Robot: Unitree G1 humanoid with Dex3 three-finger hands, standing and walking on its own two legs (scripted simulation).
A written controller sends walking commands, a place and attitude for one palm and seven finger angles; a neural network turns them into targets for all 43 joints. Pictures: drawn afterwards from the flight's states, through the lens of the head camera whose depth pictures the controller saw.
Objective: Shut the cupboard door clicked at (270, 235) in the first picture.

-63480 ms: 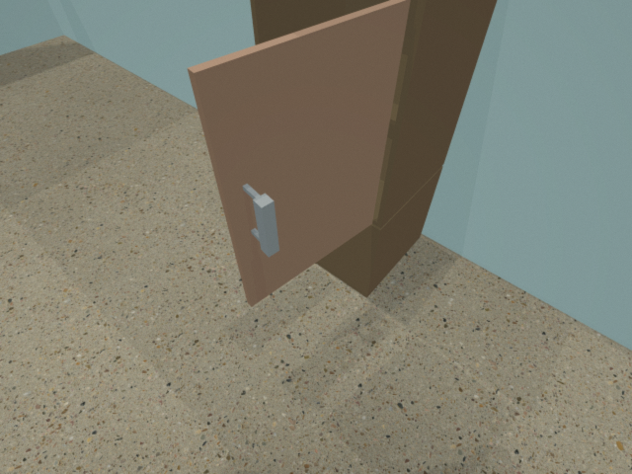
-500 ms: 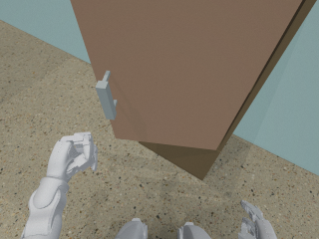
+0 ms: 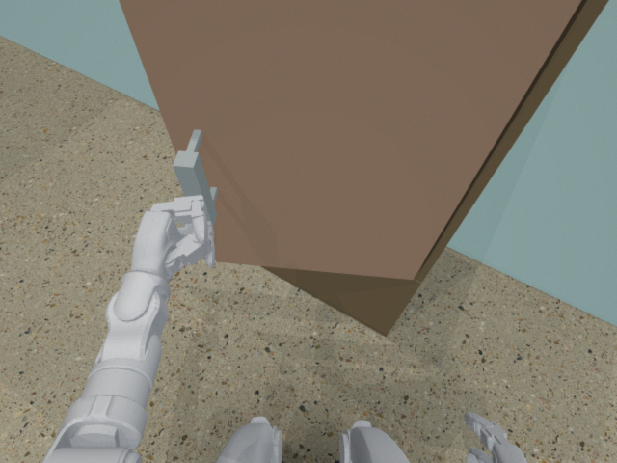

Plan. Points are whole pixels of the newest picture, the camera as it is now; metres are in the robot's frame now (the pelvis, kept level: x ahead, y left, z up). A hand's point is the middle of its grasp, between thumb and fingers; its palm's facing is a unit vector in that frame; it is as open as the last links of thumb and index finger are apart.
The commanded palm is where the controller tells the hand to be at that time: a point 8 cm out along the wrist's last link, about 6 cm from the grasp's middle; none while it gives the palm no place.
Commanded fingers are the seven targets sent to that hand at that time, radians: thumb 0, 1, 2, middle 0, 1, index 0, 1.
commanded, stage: bring the fist close to the handle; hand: left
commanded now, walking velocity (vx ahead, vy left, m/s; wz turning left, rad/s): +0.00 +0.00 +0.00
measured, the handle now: (201, 180) +0.48 +0.17 +0.05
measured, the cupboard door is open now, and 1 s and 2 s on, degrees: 26 19 6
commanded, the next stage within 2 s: push the door shut along its arc in 0.38 s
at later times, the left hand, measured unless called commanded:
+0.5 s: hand (206, 239) +0.38 +0.14 +0.05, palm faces -0.08 -1.00 -0.02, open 3.1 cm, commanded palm +0.37 +0.20 +0.05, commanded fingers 0.00 0.90 0.90 -1.30 -1.50 -1.30 -1.50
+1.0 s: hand (217, 203) +0.44 +0.14 +0.05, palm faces -0.20 -0.98 -0.02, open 3.1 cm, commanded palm +0.44 +0.18 +0.05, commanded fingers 0.00 0.90 0.90 -1.30 -1.50 -1.30 -1.50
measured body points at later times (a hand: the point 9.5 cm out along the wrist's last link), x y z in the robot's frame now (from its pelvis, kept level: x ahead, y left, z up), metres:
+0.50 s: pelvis +0.00 +0.00 +0.00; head +0.08 +0.00 +0.44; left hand +0.38 +0.20 +0.05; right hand +0.11 -0.26 -0.11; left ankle +0.02 +0.07 -0.65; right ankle +0.02 -0.09 -0.65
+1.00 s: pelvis -0.01 +0.00 -0.01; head +0.10 +0.01 +0.43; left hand +0.45 +0.19 +0.05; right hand +0.06 -0.27 -0.13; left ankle +0.02 +0.07 -0.65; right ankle +0.02 -0.09 -0.65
